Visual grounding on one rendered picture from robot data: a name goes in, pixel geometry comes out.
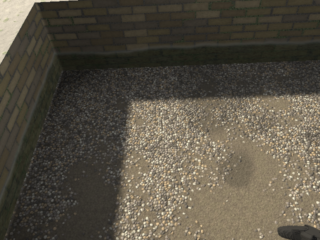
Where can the robot right hand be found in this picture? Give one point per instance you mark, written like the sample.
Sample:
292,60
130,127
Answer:
295,232

